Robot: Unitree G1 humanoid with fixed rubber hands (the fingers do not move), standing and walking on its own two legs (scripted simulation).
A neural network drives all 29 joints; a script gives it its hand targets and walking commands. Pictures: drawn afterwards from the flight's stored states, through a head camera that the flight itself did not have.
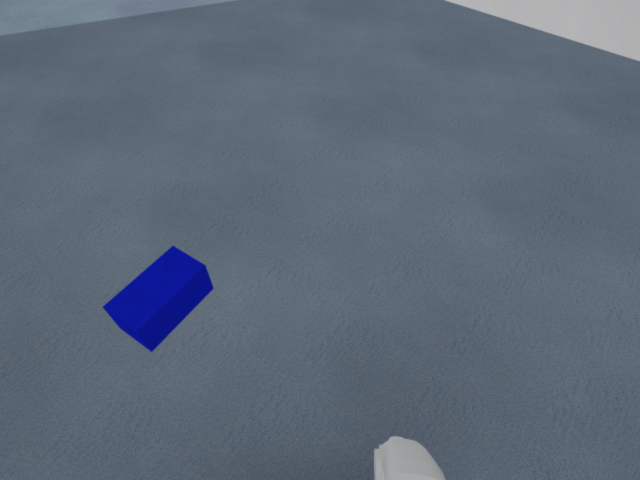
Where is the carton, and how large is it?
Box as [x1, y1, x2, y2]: [103, 246, 212, 351]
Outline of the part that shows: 173,246 103,306 115,322 123,330 151,351 212,289 212,285 205,266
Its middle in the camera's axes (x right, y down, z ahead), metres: -0.55 +0.19 +1.35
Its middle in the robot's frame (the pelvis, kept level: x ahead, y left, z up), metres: +0.80 +0.50 -0.71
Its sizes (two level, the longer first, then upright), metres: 0.299 0.156 0.148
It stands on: the floor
